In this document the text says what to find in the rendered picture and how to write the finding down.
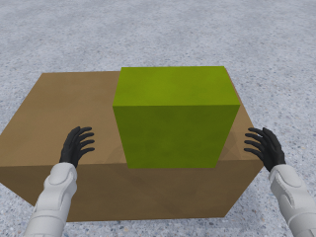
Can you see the right robot forearm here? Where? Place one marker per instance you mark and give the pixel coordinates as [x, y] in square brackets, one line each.
[295, 204]

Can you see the carton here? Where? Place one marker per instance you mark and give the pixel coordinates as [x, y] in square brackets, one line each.
[174, 116]

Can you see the right robot hand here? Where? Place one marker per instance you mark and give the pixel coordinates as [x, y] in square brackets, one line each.
[270, 149]

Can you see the left robot forearm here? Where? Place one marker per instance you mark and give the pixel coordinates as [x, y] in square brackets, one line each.
[51, 210]

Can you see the left robot hand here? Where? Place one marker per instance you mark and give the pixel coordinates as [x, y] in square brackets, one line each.
[71, 151]

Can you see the pedestal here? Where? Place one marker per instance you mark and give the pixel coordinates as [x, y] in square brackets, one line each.
[107, 190]

